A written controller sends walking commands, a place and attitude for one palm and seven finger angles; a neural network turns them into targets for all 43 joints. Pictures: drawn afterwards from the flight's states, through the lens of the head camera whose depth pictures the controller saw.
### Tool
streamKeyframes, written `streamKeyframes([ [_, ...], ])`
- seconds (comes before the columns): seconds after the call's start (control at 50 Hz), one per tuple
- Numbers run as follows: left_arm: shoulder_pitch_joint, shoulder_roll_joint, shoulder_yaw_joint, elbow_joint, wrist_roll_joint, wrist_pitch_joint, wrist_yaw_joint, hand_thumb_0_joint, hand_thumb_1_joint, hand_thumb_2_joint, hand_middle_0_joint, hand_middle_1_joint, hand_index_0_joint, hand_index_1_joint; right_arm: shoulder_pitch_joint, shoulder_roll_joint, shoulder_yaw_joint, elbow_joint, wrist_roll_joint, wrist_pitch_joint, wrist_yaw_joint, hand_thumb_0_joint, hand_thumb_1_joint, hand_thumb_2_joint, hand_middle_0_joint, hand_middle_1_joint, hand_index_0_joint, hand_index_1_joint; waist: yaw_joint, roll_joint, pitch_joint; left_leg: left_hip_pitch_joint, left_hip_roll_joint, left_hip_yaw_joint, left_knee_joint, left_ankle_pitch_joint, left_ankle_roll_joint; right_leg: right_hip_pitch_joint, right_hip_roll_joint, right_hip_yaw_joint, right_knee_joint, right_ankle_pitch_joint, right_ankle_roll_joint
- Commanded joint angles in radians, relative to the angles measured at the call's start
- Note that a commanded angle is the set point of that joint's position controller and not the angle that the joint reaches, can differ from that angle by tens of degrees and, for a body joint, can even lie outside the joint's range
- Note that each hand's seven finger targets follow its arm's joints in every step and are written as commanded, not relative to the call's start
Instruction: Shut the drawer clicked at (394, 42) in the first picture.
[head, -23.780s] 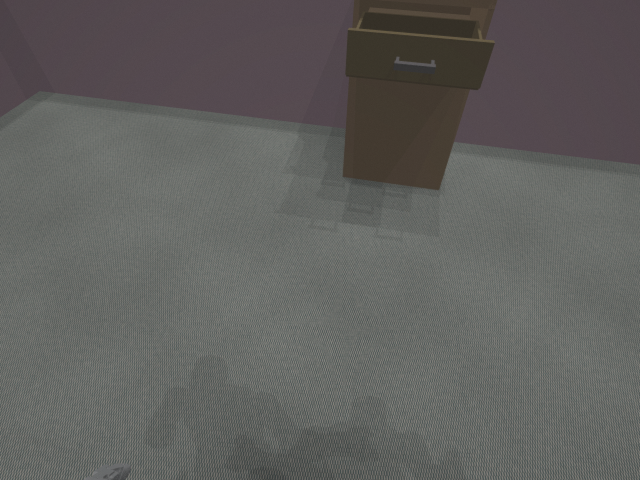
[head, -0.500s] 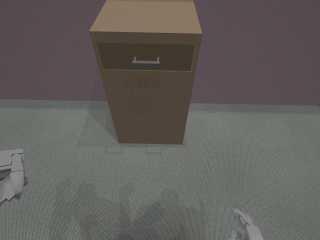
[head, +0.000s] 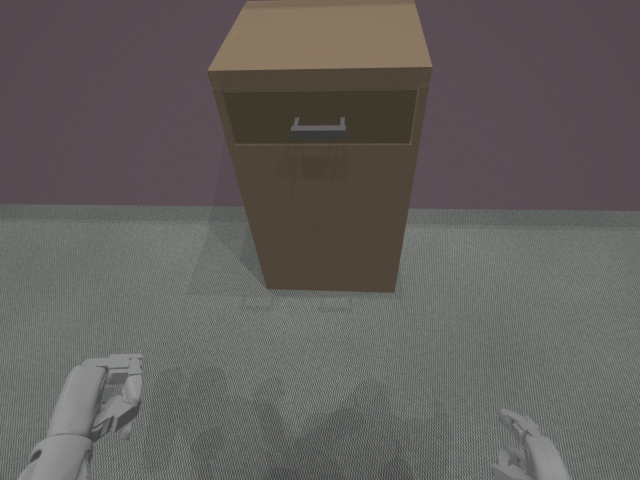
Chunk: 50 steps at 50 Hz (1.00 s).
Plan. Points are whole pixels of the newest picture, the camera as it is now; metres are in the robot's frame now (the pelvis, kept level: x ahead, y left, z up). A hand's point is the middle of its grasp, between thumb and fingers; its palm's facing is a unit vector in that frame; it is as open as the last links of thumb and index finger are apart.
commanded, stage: let the arm hang, fingers relaxed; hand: left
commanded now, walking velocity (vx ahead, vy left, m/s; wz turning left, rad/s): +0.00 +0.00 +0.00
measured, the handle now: (319, 126) +0.85 +0.06 -0.03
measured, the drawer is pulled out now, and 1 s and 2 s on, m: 0.00 0.00 0.00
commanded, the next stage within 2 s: look to check the result in 0.98 s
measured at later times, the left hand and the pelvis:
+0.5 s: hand out of the picture -0.08 +0.19 -0.16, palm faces +0.03 -0.97 -0.23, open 5.8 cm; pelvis -0.02 +0.00 +0.01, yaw +0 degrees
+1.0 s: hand out of the picture -0.03 +0.15 -0.16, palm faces +0.05 -0.99 -0.16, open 7.4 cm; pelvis -0.01 -0.01 +0.01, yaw -1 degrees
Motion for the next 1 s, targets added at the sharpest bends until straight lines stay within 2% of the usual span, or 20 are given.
streamKeyframes([
  [0.0, -0.061, 0.052, -0.060, 0.310, 0.005, 0.047, -0.017, 0.000, 0.900, 0.900, -1.120, -1.297, -1.120, -1.297, 0.035, -0.098, -0.027, -0.041, -0.016, 0.007, -0.009, 0.000, -0.900, -0.900, 0.200, 0.300, 0.200, 0.300, -0.021, -0.271, -0.049, 0.065, 0.067, -0.083, -0.008, 0.263, 0.029, 0.023, -0.157, 0.134, -0.092, 0.374, -0.073],
  [0.04, -0.095, 0.030, -0.078, 0.442, -0.004, 0.061, -0.009, 0.000, 0.900, 0.900, -1.040, -1.210, -1.040, -1.210, 0.047, -0.067, -0.010, 0.013, -0.021, 0.025, -0.015, 0.000, -0.900, -0.900, 0.200, 0.300, 0.200, 0.300, -0.023, -0.128, -0.041, 0.089, 0.080, -0.097, -0.069, 0.309, 0.027, 0.046, -0.132, 0.116, -0.088, 0.318, -0.059],
  [0.06, -0.104, 0.017, -0.086, 0.503, -0.008, 0.068, -0.005, 0.000, 0.900, 0.900, -1.000, -1.167, -1.000, -1.167, 0.048, -0.057, -0.001, 0.041, -0.023, 0.029, -0.017, 0.000, -0.900, -0.900, 0.200, 0.300, 0.200, 0.300, -0.016, -0.045, -0.026, 0.072, 0.095, -0.125, -0.121, 0.317, 0.033, 0.070, -0.102, 0.103, -0.091, 0.243, -0.041],
  [0.08, -0.101, 0.014, -0.093, 0.561, -0.011, 0.072, -0.003, 0.000, 0.900, 0.900, -0.960, -1.123, -0.960, -1.123, 0.043, -0.053, 0.007, 0.068, -0.023, 0.031, -0.019, 0.000, -0.900, -0.900, 0.200, 0.300, 0.200, 0.300, -0.006, 0.013, -0.002, 0.044, 0.106, -0.144, -0.162, 0.286, 0.040, 0.094, -0.084, 0.097, -0.108, 0.171, -0.027],
  [0.1, -0.089, 0.021, -0.095, 0.613, -0.011, 0.072, -0.003, 0.000, 0.900, 0.900, -0.920, -1.080, -0.920, -1.080, 0.042, -0.056, 0.010, 0.087, -0.020, 0.032, -0.022, 0.000, -0.900, -0.900, 0.200, 0.300, 0.200, 0.300, 0.006, 0.029, 0.006, 0.033, 0.111, -0.153, -0.181, 0.265, 0.041, 0.117, -0.076, 0.097, -0.130, 0.139, -0.022],
  [0.14, -0.073, -0.001, -0.102, 0.711, -0.016, 0.067, -0.003, 0.000, 0.900, 0.900, -0.840, -0.993, -0.840, -0.993, 0.059, -0.030, 0.016, 0.142, -0.016, 0.034, -0.028, 0.000, -0.900, -0.900, 0.200, 0.300, 0.200, 0.300, 0.003, 0.060, 0.012, 0.046, 0.100, -0.141, -0.207, 0.176, 0.034, 0.131, -0.084, 0.112, -0.183, 0.109, -0.031],
  [0.18, -0.056, -0.021, -0.104, 0.787, -0.021, 0.066, -0.002, 0.000, 0.900, 0.900, -0.760, -0.907, -0.760, -0.907, 0.092, -0.005, 0.016, 0.189, -0.017, 0.040, -0.034, 0.000, -0.900, -0.900, 0.200, 0.300, 0.200, 0.300, -0.001, 0.119, 0.015, 0.060, 0.098, -0.133, -0.231, 0.092, 0.029, 0.128, -0.083, 0.114, -0.213, 0.077, -0.041],
  [0.22, -0.043, -0.036, -0.101, 0.836, -0.017, 0.064, -0.002, 0.000, 0.900, 0.900, -0.680, -0.820, -0.680, -0.820, 0.128, 0.007, 0.011, 0.222, -0.015, 0.043, -0.038, 0.000, -0.900, -0.900, 0.200, 0.300, 0.200, 0.300, -0.003, 0.068, 0.024, 0.063, 0.102, -0.136, -0.244, 0.044, 0.032, 0.127, -0.081, 0.103, -0.240, 0.062, -0.042],
  [0.32, -0.013, -0.056, -0.113, 0.930, -0.021, 0.057, 0.001, 0.000, 0.900, 0.900, -0.480, -0.603, -0.480, -0.603, 0.207, 0.028, 0.007, 0.299, -0.009, 0.042, -0.044, 0.000, -0.900, -0.900, 0.200, 0.300, 0.200, 0.300, -0.012, -0.032, 0.033, 0.107, 0.106, -0.126, -0.253, 0.069, 0.033, 0.108, -0.083, 0.093, -0.259, 0.071, -0.043],
  [0.4, 0.016, -0.078, -0.119, 0.976, -0.021, 0.058, 0.008, 0.000, 0.900, 0.900, -0.320, -0.430, -0.320, -0.430, 0.244, 0.048, 0.010, 0.340, -0.006, 0.043, -0.049, 0.000, -0.900, -0.900, 0.200, 0.300, 0.200, 0.300, -0.011, -0.046, 0.080, 0.102, 0.110, -0.129, -0.274, 0.051, 0.036, 0.080, -0.075, 0.092, -0.258, 0.051, -0.041],
  [0.46, 0.034, -0.099, -0.118, 0.999, -0.021, 0.057, 0.012, 0.000, 0.900, 0.900, -0.200, -0.300, -0.200, -0.300, 0.265, 0.069, 0.012, 0.361, -0.007, 0.041, -0.050, 0.000, -0.900, -0.900, 0.200, 0.300, 0.200, 0.300, -0.011, -0.083, 0.093, 0.100, 0.104, -0.117, -0.276, 0.051, 0.036, 0.075, -0.079, 0.092, -0.257, 0.047, -0.040],
  [0.64, 0.053, -0.139, -0.115, 1.011, -0.019, 0.055, 0.020, 0.000, 0.900, 0.900, -0.200, -0.300, -0.200, -0.300, 0.286, 0.120, 0.012, 0.392, -0.011, 0.042, -0.050, 0.000, -0.900, -0.900, 0.200, 0.300, 0.200, 0.300, -0.014, -0.068, 0.147, 0.087, 0.090, -0.093, -0.267, 0.032, 0.030, 0.021, -0.079, 0.105, -0.260, 0.009, -0.040],
  [0.7, 0.057, -0.143, -0.111, 1.005, -0.018, 0.051, 0.022, 0.000, 0.900, 0.900, -0.200, -0.300, -0.200, -0.300, 0.288, 0.122, 0.009, 0.392, -0.009, 0.037, -0.051, 0.000, -0.900, -0.900, 0.200, 0.300, 0.200, 0.300, -0.013, -0.068, 0.124, 0.095, 0.089, -0.090, -0.255, 0.066, 0.030, 0.035, -0.079, 0.104, -0.253, 0.037, -0.040],
  [0.76, 0.045, -0.154, -0.111, 1.005, -0.019, 0.049, 0.022, 0.000, 0.900, 0.900, -0.200, -0.300, -0.200, -0.300, 0.287, 0.134, 0.010, 0.397, -0.012, 0.036, -0.052, 0.000, -0.900, -0.900, 0.200, 0.300, 0.200, 0.300, -0.015, -0.064, 0.137, 0.098, 0.087, -0.084, -0.251, 0.081, 0.026, 0.025, -0.083, 0.108, -0.258, 0.045, -0.043],
  [0.78, 0.043, -0.152, -0.111, 1.008, -0.020, 0.049, 0.021, 0.000, 0.900, 0.900, -0.200, -0.300, -0.200, -0.300, 0.288, 0.133, 0.010, 0.398, -0.011, 0.035, -0.053, 0.000, -0.900, -0.900, 0.200, 0.300, 0.200, 0.300, -0.016, -0.041, 0.132, 0.103, 0.089, -0.082, -0.253, 0.097, 0.026, 0.032, -0.082, 0.108, -0.253, 0.062, -0.042],
  [0.98, 0.038, -0.149, -0.110, 1.003, -0.022, 0.045, 0.022, 0.000, 0.900, 0.900, -0.200, -0.300, -0.200, -0.300, 0.286, 0.131, 0.009, 0.401, -0.009, 0.034, -0.056, 0.000, -0.900, -0.900, 0.200, 0.300, 0.200, 0.300, -0.018, -0.060, 0.118, 0.131, 0.091, -0.072, -0.229, 0.157, 0.021, 0.052, -0.088, 0.111, -0.270, 0.099, -0.043],
])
